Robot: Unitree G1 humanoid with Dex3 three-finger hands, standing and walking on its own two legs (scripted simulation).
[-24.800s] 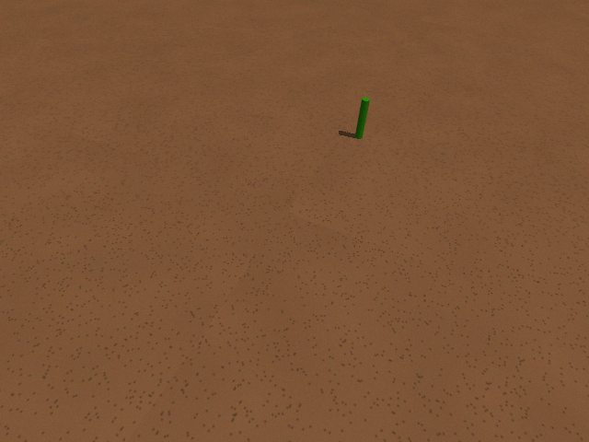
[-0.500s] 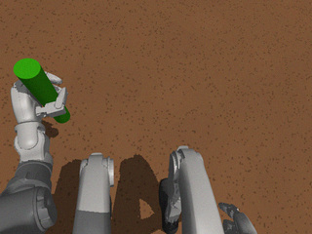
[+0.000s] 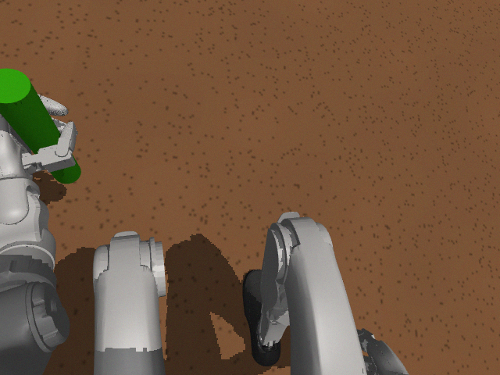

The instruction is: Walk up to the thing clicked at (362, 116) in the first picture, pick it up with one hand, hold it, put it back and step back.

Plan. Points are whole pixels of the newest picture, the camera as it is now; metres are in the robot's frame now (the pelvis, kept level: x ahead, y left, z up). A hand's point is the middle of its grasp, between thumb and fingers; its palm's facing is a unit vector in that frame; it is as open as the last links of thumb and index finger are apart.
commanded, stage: crouch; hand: left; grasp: from the side
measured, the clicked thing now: (44, 140) +0.47 +0.25 -0.07
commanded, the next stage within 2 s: lower in 0.32 s
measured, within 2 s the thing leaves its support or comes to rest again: rests again in 1.70 s
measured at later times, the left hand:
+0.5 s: hand (64, 147) +0.47 +0.23 -0.11, palm faces +0.21 -0.98 -0.03, open 5.7 cm
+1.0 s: hand (74, 157) +0.48 +0.23 -0.17, palm faces +0.23 -0.97 -0.03, open 5.6 cm
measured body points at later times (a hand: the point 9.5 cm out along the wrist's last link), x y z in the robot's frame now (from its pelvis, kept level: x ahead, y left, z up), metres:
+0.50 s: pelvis +0.00 +0.01 -0.02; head +0.22 +0.09 +0.35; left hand +0.45 +0.28 -0.10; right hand +0.09 -0.27 -0.12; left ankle +0.08 +0.13 -0.30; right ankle +0.13 -0.13 -0.30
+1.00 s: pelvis +0.00 +0.01 -0.04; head +0.24 +0.12 +0.32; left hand +0.46 +0.28 -0.16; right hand +0.08 -0.27 -0.11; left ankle +0.08 +0.13 -0.30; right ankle +0.13 -0.13 -0.30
